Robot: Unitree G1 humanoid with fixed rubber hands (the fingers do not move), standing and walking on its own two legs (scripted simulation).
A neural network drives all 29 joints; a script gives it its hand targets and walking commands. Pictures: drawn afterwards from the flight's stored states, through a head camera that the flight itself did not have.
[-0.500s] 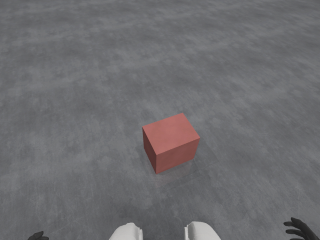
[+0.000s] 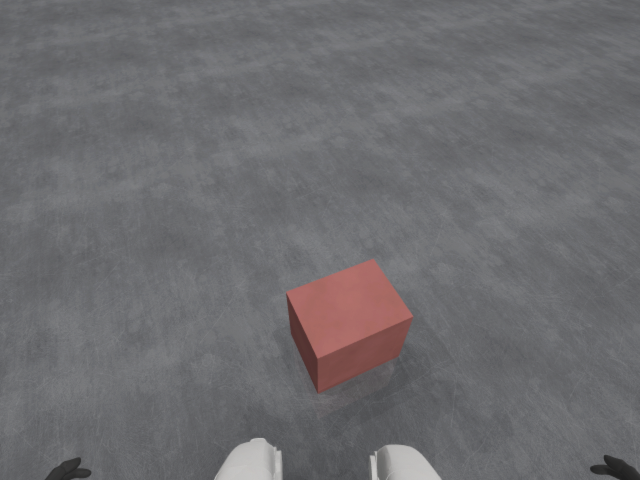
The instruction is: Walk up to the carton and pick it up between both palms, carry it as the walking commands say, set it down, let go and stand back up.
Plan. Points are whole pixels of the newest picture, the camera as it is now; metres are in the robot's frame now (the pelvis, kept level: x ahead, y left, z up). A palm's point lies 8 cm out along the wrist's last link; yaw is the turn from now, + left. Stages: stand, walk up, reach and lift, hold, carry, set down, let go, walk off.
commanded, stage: walk up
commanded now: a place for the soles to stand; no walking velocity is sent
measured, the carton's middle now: (345, 326) +0.61 -0.05 -0.58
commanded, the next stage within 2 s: none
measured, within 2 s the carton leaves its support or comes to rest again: neither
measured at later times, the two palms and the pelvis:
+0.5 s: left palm (110, 430) +0.19 +0.30 -0.08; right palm (614, 428) +0.20 -0.36 -0.07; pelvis +0.08 -0.03 +0.01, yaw +0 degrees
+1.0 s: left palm (104, 417) +0.20 +0.30 -0.06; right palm (605, 428) +0.19 -0.34 -0.06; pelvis +0.09 -0.02 +0.04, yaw +1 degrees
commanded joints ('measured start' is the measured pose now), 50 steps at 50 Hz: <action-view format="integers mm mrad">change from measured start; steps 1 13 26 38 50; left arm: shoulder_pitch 77 -87 -172 -221 -251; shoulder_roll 213 189 183 111 100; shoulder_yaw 67 44 26 1 5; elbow -28 -29 21 111 158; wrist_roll -5 -9 -9 -13 -15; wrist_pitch -23 0 -9 15 18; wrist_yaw -4 12 31 20 7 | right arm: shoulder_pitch -42 120 -124 -152 -257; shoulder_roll -327 -178 -129 -170 -124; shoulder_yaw -67 -15 11 16 43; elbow -60 51 58 118 162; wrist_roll -12 8 20 5 3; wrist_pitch -7 -16 18 20 31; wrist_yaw -17 -46 -32 -35 -21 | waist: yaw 10 -73 -23 -12 13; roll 220 -95 -105 33 34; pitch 13 -146 -125 -157 -80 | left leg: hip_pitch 33 220 175 209 217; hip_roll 336 -27 29 179 84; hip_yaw -599 -70 -107 -370 -188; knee -528 -219 -179 -356 -391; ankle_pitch -312 112 212 246 279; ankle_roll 265 75 70 160 82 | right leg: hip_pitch -115 48 97 173 264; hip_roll -61 -138 -139 -27 -71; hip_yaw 50 120 156 30 47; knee -94 -407 -512 -472 -694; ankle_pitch -24 597 484 297 279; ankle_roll -10 -100 -113 -21 -37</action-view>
